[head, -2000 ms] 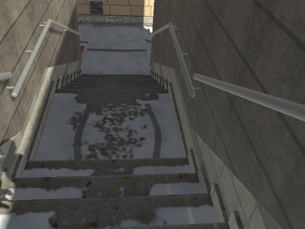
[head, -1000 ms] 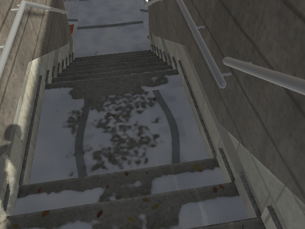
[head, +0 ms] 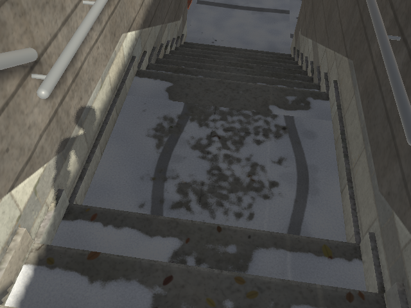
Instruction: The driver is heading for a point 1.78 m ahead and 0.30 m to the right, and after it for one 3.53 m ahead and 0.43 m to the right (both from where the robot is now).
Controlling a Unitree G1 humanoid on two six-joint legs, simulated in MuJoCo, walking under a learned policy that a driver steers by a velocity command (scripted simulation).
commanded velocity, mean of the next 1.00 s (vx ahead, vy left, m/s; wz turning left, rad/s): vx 0.00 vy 0.00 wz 0.07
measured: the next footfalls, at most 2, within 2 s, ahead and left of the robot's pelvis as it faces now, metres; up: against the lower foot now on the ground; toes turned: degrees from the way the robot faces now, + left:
right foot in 0.36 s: +0.00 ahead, -0.09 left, +0.00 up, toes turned +2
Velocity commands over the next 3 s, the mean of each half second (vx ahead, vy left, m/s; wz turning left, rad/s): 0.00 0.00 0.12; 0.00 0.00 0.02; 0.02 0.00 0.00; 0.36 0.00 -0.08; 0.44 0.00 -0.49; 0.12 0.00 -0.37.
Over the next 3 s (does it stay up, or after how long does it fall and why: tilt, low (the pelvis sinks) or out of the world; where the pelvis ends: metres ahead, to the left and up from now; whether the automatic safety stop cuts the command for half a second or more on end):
stays up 0.56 0.07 -0.33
